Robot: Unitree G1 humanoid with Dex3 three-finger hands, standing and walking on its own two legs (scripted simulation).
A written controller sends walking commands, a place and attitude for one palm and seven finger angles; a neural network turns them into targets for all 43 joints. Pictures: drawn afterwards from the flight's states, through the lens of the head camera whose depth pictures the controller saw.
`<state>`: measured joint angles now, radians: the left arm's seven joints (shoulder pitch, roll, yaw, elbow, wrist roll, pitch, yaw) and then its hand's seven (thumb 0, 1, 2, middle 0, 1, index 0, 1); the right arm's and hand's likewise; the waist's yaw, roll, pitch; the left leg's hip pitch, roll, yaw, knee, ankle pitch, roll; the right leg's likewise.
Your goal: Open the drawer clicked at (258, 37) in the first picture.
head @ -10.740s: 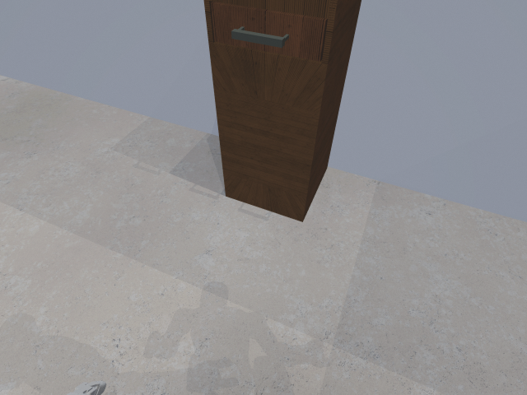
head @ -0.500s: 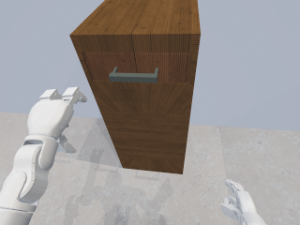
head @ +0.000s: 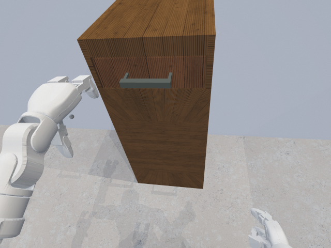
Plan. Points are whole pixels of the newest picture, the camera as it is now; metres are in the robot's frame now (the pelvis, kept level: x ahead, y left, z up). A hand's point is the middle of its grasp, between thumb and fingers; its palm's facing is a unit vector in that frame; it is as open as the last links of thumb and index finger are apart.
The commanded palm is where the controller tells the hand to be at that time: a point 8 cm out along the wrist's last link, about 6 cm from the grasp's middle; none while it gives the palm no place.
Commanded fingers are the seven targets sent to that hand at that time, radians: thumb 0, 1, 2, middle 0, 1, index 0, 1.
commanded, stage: raise the hand with hooked fingers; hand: left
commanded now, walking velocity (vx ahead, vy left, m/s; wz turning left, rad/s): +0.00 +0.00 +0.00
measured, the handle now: (146, 79) +0.60 +0.15 +0.09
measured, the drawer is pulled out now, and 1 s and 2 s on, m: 0.00 0.00 0.00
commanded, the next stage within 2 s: move the hooked fingers above the handle in 0.24 s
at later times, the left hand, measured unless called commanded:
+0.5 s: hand (87, 121) +0.33 +0.22 +0.17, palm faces +0.01 -0.04 -1.00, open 13.8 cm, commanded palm +0.31 +0.23 +0.26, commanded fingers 0.00 -0.50 0.30 -0.30 -1.20 -0.30 -1.20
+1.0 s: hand (123, 96) +0.42 +0.16 +0.17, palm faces +0.05 -0.05 -1.00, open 13.8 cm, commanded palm +0.39 +0.19 +0.24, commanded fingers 0.00 -0.50 0.30 -0.30 -1.20 -0.30 -1.20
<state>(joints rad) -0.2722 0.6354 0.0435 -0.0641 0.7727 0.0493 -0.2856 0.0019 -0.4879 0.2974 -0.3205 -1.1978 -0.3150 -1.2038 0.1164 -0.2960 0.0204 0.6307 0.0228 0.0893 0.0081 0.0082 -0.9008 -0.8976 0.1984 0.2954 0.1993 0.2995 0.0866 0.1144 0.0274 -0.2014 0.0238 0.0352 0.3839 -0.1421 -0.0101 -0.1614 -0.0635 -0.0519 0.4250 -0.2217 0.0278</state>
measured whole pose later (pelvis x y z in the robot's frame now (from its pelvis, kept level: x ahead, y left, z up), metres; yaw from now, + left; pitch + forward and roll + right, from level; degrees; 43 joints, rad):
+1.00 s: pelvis +0.03 +0.00 +0.00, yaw -1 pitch +2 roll +1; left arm -0.51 0.49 -0.16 0.17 0.86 0.06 -0.16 0.00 -0.49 0.30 -0.33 -1.20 -0.32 -1.20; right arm 0.15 -0.27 0.01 0.66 0.03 0.10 0.01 0.01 -0.90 -0.90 0.20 0.30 0.20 0.30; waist 0.05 0.10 -0.01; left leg -0.24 0.02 0.05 0.39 -0.19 -0.01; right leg -0.22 -0.07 -0.03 0.45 -0.27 0.03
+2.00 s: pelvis +0.04 -0.01 -0.01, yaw -3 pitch +11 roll +1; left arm -1.06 0.42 -0.11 0.96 1.01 0.01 0.11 0.00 -0.48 0.30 -0.42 -1.26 -0.32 -1.20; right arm 0.30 -0.27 -0.03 0.73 0.02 0.10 -0.02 0.00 -0.90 -0.90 0.20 0.30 0.20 0.30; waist -0.10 0.06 -0.08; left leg -0.45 0.06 0.08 0.50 -0.25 -0.02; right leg -0.44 -0.04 0.01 0.54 -0.30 0.02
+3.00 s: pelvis +0.02 +0.00 -0.01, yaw -5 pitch +11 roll +1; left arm -1.20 0.53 -0.05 1.22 1.07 0.11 -0.02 0.00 -0.49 0.30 -0.35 -1.21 -0.35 -1.24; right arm 0.30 -0.25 0.02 0.68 0.05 0.11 -0.08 0.00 -0.90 -0.90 0.20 0.30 0.20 0.30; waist -0.16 0.07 -0.09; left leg -0.49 0.06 0.11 0.53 -0.24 -0.01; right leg -0.49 -0.03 0.03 0.58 -0.29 0.03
